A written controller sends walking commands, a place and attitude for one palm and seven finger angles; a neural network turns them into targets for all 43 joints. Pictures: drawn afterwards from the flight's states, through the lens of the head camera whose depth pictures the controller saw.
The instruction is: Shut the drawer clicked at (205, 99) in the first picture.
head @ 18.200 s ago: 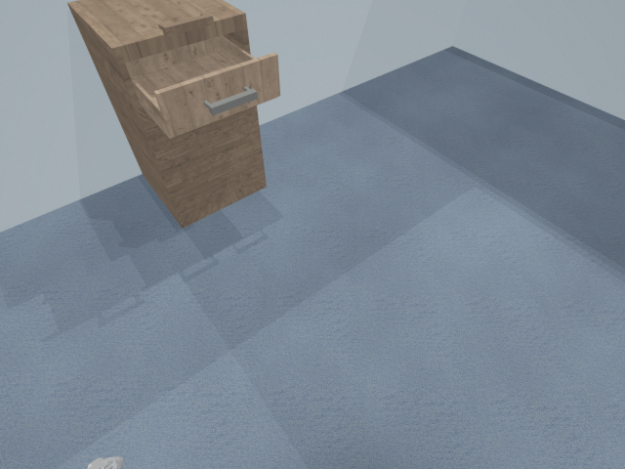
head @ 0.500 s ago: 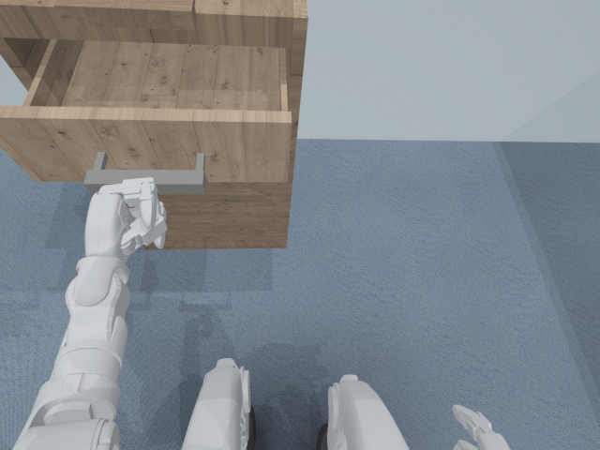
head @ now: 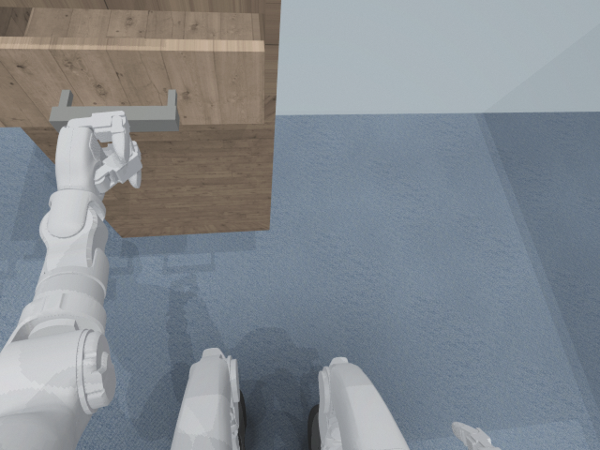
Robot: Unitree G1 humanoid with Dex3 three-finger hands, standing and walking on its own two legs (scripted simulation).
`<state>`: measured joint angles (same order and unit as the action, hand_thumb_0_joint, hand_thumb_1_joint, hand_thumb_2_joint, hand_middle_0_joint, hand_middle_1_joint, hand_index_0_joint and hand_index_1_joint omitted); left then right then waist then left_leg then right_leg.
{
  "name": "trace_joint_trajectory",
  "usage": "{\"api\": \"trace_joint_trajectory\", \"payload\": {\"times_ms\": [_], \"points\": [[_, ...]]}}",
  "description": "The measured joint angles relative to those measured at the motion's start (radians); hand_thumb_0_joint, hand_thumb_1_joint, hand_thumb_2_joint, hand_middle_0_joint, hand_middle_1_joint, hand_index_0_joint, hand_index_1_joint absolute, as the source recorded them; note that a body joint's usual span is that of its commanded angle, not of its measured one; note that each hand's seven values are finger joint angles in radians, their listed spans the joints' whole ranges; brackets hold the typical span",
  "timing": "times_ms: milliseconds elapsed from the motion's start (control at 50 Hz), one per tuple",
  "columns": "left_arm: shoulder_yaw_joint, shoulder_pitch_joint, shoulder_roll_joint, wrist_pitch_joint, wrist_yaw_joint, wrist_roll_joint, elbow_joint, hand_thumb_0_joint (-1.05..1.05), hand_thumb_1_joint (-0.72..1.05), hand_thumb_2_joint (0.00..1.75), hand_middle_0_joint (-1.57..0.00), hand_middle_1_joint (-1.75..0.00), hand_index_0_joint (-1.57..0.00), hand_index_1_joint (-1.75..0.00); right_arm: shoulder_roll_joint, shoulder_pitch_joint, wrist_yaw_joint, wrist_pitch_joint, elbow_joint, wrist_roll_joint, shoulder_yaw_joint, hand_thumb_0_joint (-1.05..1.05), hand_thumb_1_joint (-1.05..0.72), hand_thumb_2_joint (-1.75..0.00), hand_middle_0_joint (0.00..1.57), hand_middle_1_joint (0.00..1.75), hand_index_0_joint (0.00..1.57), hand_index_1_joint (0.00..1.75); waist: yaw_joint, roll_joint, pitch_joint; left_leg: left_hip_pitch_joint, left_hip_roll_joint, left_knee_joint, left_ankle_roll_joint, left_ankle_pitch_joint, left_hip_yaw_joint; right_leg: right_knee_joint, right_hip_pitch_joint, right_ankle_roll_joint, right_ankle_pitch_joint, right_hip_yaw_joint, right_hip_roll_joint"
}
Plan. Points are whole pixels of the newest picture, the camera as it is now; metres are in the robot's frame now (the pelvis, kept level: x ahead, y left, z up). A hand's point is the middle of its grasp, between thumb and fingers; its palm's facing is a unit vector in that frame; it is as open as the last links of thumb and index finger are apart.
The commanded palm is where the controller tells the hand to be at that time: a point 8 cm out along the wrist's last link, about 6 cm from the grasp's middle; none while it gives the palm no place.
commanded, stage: push the drawer shut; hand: left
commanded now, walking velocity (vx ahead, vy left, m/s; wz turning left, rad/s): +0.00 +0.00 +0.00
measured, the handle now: (119, 107) +0.56 +0.23 +0.04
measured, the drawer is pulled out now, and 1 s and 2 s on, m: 0.07 0.00 0.00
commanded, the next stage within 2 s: pull the fist back off the drawer in 0.84 s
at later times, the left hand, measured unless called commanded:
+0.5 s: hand (134, 125) +0.53 +0.21 +0.03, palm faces +0.04 -1.00 -0.04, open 3.2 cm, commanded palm +0.53 +0.23 +0.04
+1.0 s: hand (126, 114) +0.55 +0.22 +0.03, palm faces +0.04 -1.00 -0.05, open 3.0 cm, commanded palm +0.58 +0.22 +0.04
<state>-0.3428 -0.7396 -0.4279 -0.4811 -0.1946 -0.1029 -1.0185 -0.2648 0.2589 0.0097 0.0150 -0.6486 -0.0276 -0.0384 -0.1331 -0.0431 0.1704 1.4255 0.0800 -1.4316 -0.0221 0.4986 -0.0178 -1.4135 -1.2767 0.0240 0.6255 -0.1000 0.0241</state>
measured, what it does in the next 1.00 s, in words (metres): stands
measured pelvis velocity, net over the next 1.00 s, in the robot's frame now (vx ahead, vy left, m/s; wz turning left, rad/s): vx -0.02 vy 0.00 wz -0.03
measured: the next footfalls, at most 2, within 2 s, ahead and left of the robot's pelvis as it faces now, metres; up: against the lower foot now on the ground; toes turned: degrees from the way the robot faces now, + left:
none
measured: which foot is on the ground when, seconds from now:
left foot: down 0.00-1.00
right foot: down 0.00-1.00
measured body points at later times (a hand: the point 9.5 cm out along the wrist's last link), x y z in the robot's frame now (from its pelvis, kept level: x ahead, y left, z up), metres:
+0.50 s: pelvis +0.00 +0.00 -0.01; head +0.18 +0.04 +0.40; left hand +0.52 +0.26 +0.04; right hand +0.03 -0.27 -0.12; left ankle +0.08 +0.11 -0.58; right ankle +0.02 -0.11 -0.58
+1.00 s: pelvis -0.02 +0.00 -0.03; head +0.17 +0.06 +0.37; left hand +0.54 +0.28 +0.03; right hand -0.01 -0.26 -0.12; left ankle +0.08 +0.11 -0.58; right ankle +0.02 -0.11 -0.58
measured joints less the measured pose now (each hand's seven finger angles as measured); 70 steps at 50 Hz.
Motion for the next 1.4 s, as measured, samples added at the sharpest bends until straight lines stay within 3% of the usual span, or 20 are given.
{"api": "trace_joint_trajectory", "payload": {"times_ms": [180,660,1020,1220,1400], "points": [[-0.051,-0.035,-0.038,0.013,-0.021,0.011,-0.017,0.05,0.88,0.93,-1.40,-1.60,-1.40,-1.60,0.001,0.030,-0.012,0.028,0.001,-0.002,-0.002,0.01,-0.90,-0.90,0.21,0.30,0.20,0.30,-0.020,-0.003,-0.007,0.011,0.013,-0.004,-0.001,0.010,0.006,0.003,-0.015,-0.002,-0.001,0.008,0.012],[-0.086,-0.256,-0.167,0.071,-0.031,0.071,-0.140,0.04,0.82,0.94,-1.39,-1.60,-1.40,-1.60,-0.006,0.035,-0.019,0.035,0.007,-0.021,-0.025,0.00,-0.90,-0.90,0.21,0.30,0.20,0.30,-0.071,-0.006,-0.023,0.122,0.014,-0.058,-0.007,0.009,-0.020,-0.034,-0.109,-0.005,-0.004,-0.014,0.017],[-0.024,-0.390,-0.258,0.138,-0.020,0.100,-0.201,0.00,0.65,0.97,-1.40,-1.60,-1.40,-1.60,-0.001,0.054,0.004,-0.007,-0.018,-0.027,-0.063,0.00,-0.90,-0.90,0.21,0.30,0.20,0.30,-0.103,0.009,-0.032,0.206,0.004,-0.087,-0.008,-0.030,-0.050,-0.061,-0.179,-0.002,-0.032,-0.043,0.011],[-0.023,-0.391,-0.253,0.158,-0.004,0.107,-0.191,0.02,0.70,0.96,-1.40,-1.60,-1.40,-1.60,-0.002,0.070,-0.004,-0.019,-0.010,-0.030,-0.062,0.00,-0.90,-0.90,0.21,0.30,0.20,0.30,-0.109,0.009,-0.036,0.202,0.007,-0.075,-0.012,-0.042,-0.047,-0.047,-0.177,-0.006,-0.050,-0.039,0.015],[-0.053,-0.307,-0.205,0.148,0.007,0.085,-0.123,0.01,0.78,0.94,-1.39,-1.60,-1.40,-1.60,0.005,0.080,-0.019,-0.007,-0.005,-0.025,-0.051,0.00,-0.90,-0.90,0.21,0.30,0.20,0.30,-0.097,0.000,-0.036,0.163,0.013,-0.051,-0.015,-0.032,-0.029,-0.023,-0.146,-0.011,-0.048,-0.020,0.020]]}}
